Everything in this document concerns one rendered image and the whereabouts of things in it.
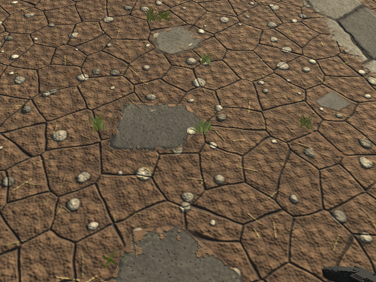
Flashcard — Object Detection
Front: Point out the right robot hand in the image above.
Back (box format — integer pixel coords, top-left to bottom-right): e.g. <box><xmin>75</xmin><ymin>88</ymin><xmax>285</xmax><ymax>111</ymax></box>
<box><xmin>322</xmin><ymin>266</ymin><xmax>376</xmax><ymax>282</ymax></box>

